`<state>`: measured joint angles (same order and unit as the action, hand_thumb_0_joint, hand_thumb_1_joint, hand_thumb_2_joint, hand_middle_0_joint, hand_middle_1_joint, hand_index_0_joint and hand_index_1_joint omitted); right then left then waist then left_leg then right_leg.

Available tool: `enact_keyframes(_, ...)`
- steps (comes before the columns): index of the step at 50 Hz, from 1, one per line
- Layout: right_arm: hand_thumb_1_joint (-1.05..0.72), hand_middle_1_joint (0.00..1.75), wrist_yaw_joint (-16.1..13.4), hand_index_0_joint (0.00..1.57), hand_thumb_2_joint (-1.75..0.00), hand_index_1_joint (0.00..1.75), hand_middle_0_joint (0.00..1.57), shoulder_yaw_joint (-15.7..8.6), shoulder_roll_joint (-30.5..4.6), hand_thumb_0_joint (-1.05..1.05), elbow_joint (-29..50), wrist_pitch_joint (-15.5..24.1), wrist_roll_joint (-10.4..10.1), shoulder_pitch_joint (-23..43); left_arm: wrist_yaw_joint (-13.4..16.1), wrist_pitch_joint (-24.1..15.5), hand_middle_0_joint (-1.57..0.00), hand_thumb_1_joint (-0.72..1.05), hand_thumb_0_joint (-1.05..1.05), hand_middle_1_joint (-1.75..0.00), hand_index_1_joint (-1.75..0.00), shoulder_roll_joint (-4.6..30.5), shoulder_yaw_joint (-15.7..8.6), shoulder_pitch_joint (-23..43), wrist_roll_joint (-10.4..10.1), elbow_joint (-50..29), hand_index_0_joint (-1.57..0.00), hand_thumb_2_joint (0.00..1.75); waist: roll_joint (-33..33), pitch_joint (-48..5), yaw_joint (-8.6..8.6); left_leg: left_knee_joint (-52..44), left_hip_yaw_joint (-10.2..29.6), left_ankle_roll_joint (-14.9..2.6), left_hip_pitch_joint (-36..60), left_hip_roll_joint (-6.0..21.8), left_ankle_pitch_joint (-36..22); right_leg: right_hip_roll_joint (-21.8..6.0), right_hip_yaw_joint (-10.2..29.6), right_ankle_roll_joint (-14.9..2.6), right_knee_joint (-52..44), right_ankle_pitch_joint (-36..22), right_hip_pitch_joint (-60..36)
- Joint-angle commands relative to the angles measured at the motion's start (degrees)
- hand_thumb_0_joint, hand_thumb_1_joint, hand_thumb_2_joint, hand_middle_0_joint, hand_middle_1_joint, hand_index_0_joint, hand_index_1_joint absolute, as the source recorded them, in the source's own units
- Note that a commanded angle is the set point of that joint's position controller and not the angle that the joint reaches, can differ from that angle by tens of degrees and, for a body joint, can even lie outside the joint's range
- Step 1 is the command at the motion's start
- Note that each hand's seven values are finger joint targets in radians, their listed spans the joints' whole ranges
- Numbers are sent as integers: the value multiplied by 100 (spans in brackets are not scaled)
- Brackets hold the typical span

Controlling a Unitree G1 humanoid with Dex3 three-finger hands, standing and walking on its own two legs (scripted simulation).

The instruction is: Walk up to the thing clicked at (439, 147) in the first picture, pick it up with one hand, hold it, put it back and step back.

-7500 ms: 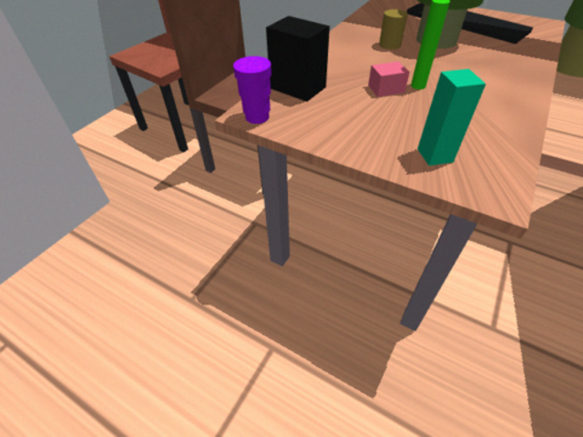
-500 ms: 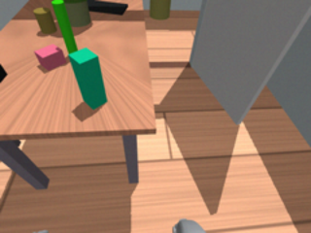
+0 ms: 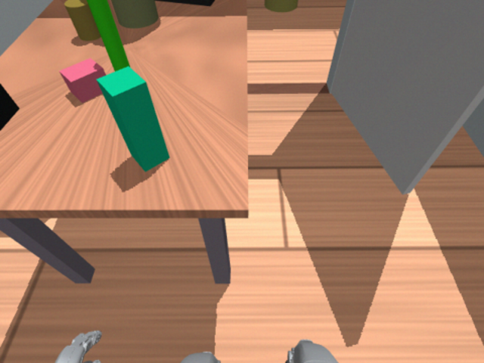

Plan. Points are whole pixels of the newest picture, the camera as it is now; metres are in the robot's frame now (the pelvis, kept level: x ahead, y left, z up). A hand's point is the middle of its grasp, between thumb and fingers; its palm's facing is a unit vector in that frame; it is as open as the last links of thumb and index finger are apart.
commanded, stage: walk up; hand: left
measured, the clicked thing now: (137, 123) +0.53 +0.23 +0.08
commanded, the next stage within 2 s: stand in 1.38 s
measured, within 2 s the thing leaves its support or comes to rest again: neither
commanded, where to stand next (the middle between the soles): +0.08 +0.02 m, yaw +0 degrees
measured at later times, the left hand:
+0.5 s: hand out of the picture +0.06 +0.29 -0.12, palm faces -0.03 -0.92 -0.39, open 7.4 cm
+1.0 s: hand out of the picture +0.10 +0.27 -0.11, palm faces -0.06 -0.94 -0.34, open 7.3 cm
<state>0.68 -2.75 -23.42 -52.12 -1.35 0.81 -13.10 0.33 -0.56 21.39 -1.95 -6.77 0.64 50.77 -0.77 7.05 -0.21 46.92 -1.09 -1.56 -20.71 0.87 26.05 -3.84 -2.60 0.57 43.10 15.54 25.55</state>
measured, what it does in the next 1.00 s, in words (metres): steps on the spot: right foot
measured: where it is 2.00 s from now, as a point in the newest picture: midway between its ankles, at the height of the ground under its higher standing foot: outside the picture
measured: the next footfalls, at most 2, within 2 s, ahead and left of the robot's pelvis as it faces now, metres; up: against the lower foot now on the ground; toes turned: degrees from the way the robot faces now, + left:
right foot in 0.34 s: +0.02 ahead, -0.10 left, +0.00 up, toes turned -1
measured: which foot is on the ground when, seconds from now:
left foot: down 0.00-1.00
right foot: down 0.00-0.06, up 0.08-0.32, down 0.34-1.00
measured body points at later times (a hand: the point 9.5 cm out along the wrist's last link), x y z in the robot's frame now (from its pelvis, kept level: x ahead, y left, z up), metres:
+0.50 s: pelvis -0.01 +0.03 +0.02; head +0.00 +0.02 +0.47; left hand +0.06 +0.34 -0.09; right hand +0.08 -0.27 -0.11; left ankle +0.01 +0.11 -0.71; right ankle -0.02 -0.10 -0.71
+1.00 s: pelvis +0.00 +0.02 +0.04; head +0.01 +0.02 +0.49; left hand +0.11 +0.31 -0.09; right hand +0.07 -0.30 -0.09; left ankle +0.01 +0.12 -0.71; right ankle -0.02 -0.10 -0.71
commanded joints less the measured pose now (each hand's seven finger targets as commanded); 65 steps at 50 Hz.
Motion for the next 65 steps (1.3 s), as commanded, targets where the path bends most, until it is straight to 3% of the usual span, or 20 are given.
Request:
enact_keyframes(1, -90, 30, -45, 20, -90, 30, 20, -440, -1215, 0, 115, 120, 171, -729, 154, -23, -20, 90, 0, -30, -30, 1382, -364, 197, -39, -362, -20, 90, 138, -962, -206, -1701, 731, -267, 779, 353, -265, -871, 1124, -726, -444, -77, 185)
enact_keyframes(2, -90, 30, -45, 20, -90, 30, 20, -516, -1582, 0, 305, 150, 227, -352, 154, 6, -20, 90, 0, -30, -30, 1089, -272, 36, -95, -346, -20, 90, -1016, -780, -72, -2480, 2346, -660, 804, 1281, -457, -90, 489, -360, 553, 756, 802)
enact_keyframes(3, -90, 30, -27, 20, -90, 30, 20, -564, -1898, 0, 406, 140, 144, 37, 244, 22, -20, 90, 0, -30, -30, 1260, -356, 213, -99, -268, -20, 90, -1492, -617, -180, -2862, 2943, -1214, 88, 1898, -562, 410, 276, -266, 1411, 1968, 517)
enact_keyframes(4, -90, 30, -21, 20, -90, 30, 20, -561, -1825, 0, 420, 145, 164, 191, 276, 23, -20, 90, 0, -30, -30, 1431, -394, 200, -54, -170, -20, 90, -1210, -421, -155, -2841, 3030, -1452, -239, 1977, -807, 347, 629, -257, 1836, 2029, 320)
enact_keyframes(5, -90, 30, -45, 20, -90, 30, 20, -499, -1594, 0, 469, 157, 143, 315, 247, 10, -20, 90, 0, -30, -30, 1427, -399, 30, -67, -75, -20, 90, -984, -331, -17, -2593, 2521, -1426, -140, 1784, -1427, 300, 627, -265, 1838, 1898, 219)
enact_keyframes(6, -90, 30, -78, 20, -90, 30, 20, -421, -1370, 0, 530, 175, 140, 445, 218, 11, -20, 90, 0, -30, -30, 1350, -393, -73, -97, 24, -20, 90, -718, -365, 50, -2299, 1850, -1202, 36, 1343, -2242, 371, 692, -262, 1887, 1676, 250)
enact_keyframes(8, -90, 30, -132, 20, -90, 30, 20, -347, -1167, 0, 429, 232, 87, 359, 175, -19, -20, 90, 0, -30, -30, 1217, -330, -197, -134, 79, -20, 90, -656, -619, 95, -1999, 1316, -882, 722, 1053, -3121, 380, 570, -247, 1401, 1262, 312)
enact_keyframes(10, -90, 30, -125, 20, -90, 30, 20, -343, -1253, 0, 333, 254, 58, 214, 131, -56, -20, 90, 0, -30, -30, 1155, -292, -129, -95, 130, -20, 90, -824, -825, 7, -1933, 1419, -862, 1169, 1139, -3000, 290, 356, -143, 643, 1187, 30)
enact_keyframes(12, -90, 30, -142, 20, -90, 30, 20, -355, -1316, 0, 306, 244, 70, -3, 128, -108, -20, 90, 0, -30, -30, 1128, -243, -19, -52, 97, -20, 90, -919, -989, -156, -1777, 1458, -905, 1700, 1246, -3500, 306, 208, -112, -24, 1261, -21)
enact_keyframes(15, -90, 30, -140, 20, -90, 30, 20, -288, -1320, 0, 269, 245, 3, 50, 127, -161, -20, 90, 0, -30, -30, 1102, -201, -192, -17, 257, -20, 90, -792, -1036, -56, -1661, 1377, -800, 1553, 1243, -3790, 409, 148, -192, -1086, 782, -735)
enact_keyframes(17, -90, 30, -104, 20, -90, 30, 20, -197, -1134, 0, 328, 244, -99, 423, 148, -239, -20, 90, 0, -30, -30, 1213, -211, -472, 44, 451, -20, 90, -314, -1199, 182, -1430, 1124, -529, 789, 1111, -3396, 136, 554, -352, -1778, -573, -1894)
enact_keyframes(18, -90, 30, -89, 20, -90, 30, 20, -133, -980, 0, 389, 260, -141, 538, 156, -293, -20, 90, 0, -30, -30, 1427, -254, -560, 94, 466, -20, 90, 212, -1329, 208, -1099, 848, -287, 269, 790, -2850, -383, 1362, -576, -1885, -1175, -2421)
enact_keyframes(19, -90, 30, -75, 20, -90, 30, 20, -109, -882, 0, 347, 241, -127, 614, 131, -299, -20, 90, 0, -30, -30, 1643, -264, -281, 67, 418, -20, 90, 509, -1107, 103, -1149, 485, -64, 233, 254, -1559, -916, 2039, -978, -1916, -855, -1940)
enact_keyframes(20, -90, 30, -100, 20, -90, 30, 20, -143, -900, 0, 178, 241, -84, 462, 78, -276, -20, 90, 0, -30, -30, 1683, -235, 120, 63, 325, -20, 90, 680, -916, -106, -1393, 375, -12, 687, 215, -623, -1147, 2057, -1134, -1824, -540, -1336)
enact_keyframes(22, -90, 30, -75, 20, -90, 30, 20, -191, -1107, 0, -51, 316, -31, 361, 16, -238, -20, 90, 0, -30, -30, 1326, -104, 368, 5, 260, -20, 90, 383, -747, -237, -2295, 765, -163, 1313, 444, -751, -607, 1217, -597, -1726, -207, -757)
enact_keyframes(23, -90, 30, -41, 20, -90, 30, 20, -178, -1169, 0, -56, 356, -27, 622, 3, -234, -20, 90, 0, -30, -30, 1184, -71, 294, -38, 318, -20, 90, 248, -605, -80, -2529, 1072, -295, 1149, 669, -825, -210, 872, -373, -1689, -33, -805)
enact_keyframes(24, -90, 30, -10, 20, -90, 30, 20, -161, -1162, 0, -42, 358, -23, 825, 0, -235, -20, 90, 0, -30, -30, 1144, -58, 91, -16, 434, -20, 90, 246, -546, 52, -2577, 1221, -421, 1049, 853, -655, -61, 746, -327, -1805, 301, -857)
enact_keyframes(28, -90, 30, 23, 20, -90, 30, 20, -48, -998, 0, -230, 363, -19, 830, -26, -261, -20, 90, 0, -30, -30, 1210, -82, 204, 0, 576, -20, 90, 309, -209, 37, -2924, 939, -191, 587, 614, -265, -172, 1017, -369, -2268, 364, -1251)
enact_keyframes(37, -90, 30, -19, 20, -90, 30, 20, -29, -895, 0, -609, 422, -39, 884, 12, -295, -20, 90, 0, -30, -30, 1171, -54, 305, -8, 812, -20, 90, 130, -889, 17, -2854, 562, -81, 1382, 592, -2056, -330, 938, -273, -2478, -1226, -1872)
enact_keyframes(65, -90, 30, -85, 20, -90, 30, 20, -84, -922, 0, -957, 343, -18, 1069, 60, -192, -20, 90, 0, -30, -30, 1068, -11, 558, 11, 1084, -20, 90, 107, -863, -24, -3094, 444, -61, 1780, 679, -2631, -278, 791, -172, -2693, -1549, -1977)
